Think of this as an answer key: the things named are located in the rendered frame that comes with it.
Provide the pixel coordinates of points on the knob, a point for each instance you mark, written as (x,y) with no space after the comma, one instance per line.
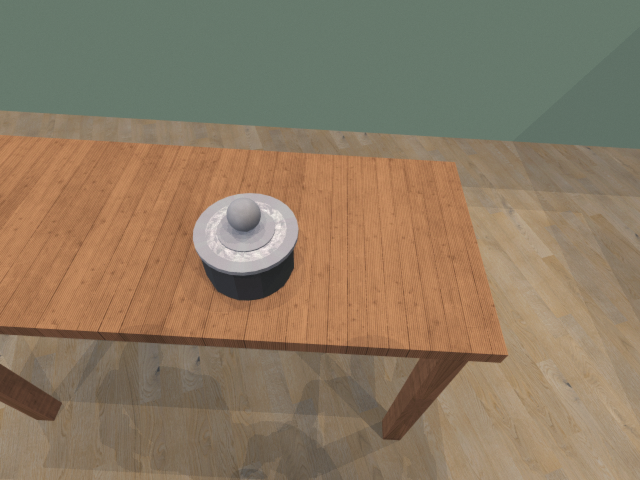
(243,214)

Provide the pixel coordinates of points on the lid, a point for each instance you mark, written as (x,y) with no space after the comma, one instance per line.
(234,252)

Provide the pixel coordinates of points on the pot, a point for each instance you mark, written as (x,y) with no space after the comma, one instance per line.
(251,287)

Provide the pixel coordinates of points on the table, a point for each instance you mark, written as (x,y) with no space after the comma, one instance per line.
(96,242)

